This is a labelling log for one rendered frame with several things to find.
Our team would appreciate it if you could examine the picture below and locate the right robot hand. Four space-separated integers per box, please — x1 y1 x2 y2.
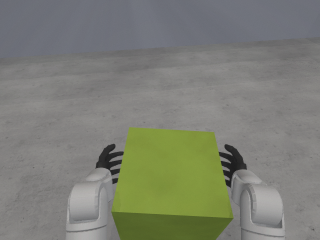
219 144 247 187

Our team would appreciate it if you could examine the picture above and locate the left robot hand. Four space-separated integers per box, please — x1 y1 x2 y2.
96 144 124 184

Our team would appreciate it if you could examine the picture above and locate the robot left forearm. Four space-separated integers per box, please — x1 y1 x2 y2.
65 167 114 240

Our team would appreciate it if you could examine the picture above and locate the carton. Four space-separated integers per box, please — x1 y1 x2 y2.
111 127 234 240

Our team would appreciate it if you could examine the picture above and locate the robot right forearm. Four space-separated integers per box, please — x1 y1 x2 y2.
230 169 286 240

